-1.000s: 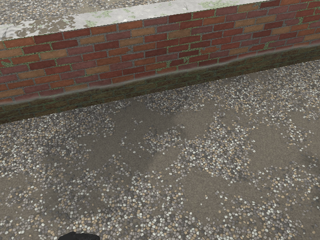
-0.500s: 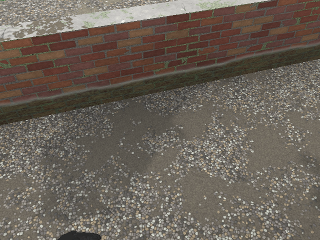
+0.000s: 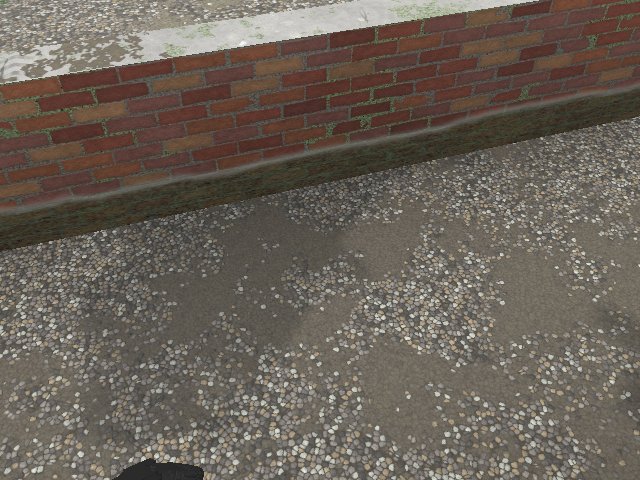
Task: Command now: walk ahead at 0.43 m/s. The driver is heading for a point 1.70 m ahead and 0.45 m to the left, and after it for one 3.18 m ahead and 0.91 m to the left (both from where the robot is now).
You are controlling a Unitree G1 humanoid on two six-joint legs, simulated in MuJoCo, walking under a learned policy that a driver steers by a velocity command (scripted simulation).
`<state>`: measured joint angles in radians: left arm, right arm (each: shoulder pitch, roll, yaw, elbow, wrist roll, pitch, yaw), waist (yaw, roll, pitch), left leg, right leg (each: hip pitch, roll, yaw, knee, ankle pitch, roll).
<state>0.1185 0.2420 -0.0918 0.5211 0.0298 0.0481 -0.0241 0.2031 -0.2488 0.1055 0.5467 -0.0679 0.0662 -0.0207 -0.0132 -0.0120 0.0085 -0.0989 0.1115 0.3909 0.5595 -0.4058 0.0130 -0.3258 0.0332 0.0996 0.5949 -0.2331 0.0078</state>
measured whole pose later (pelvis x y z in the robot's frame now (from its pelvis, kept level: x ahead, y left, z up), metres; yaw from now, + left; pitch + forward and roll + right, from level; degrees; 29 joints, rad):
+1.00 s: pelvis +0.00 +0.01 +0.01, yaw +0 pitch -2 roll +1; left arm 0.22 0.19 -0.07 0.66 0.03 0.09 0.03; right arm 0.28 -0.20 0.08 0.74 -0.05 0.09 -0.03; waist -0.01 -0.02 0.05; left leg -0.03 0.06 0.38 0.42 -0.35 0.03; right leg -0.28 0.00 0.08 0.51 -0.19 0.01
